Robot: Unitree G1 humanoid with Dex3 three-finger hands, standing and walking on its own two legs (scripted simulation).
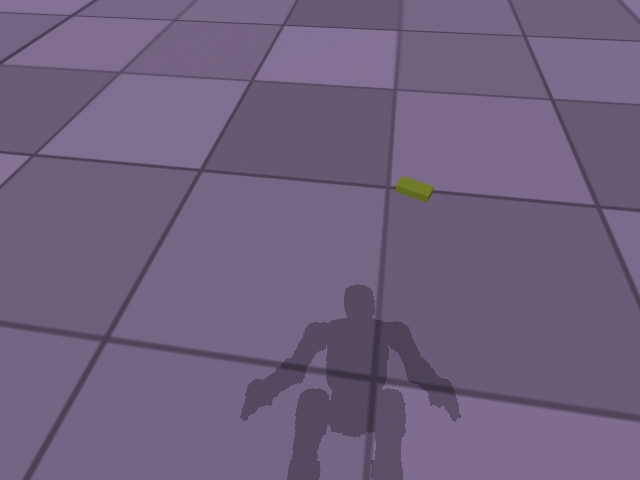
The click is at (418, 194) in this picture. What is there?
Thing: flat box
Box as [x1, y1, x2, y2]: [395, 176, 433, 202]
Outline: 402,176 395,186 395,191 426,202 432,192 433,186
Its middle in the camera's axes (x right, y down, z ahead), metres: +0.43 -0.22 +1.84
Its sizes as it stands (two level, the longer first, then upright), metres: 0.158 0.076 0.038
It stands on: the floor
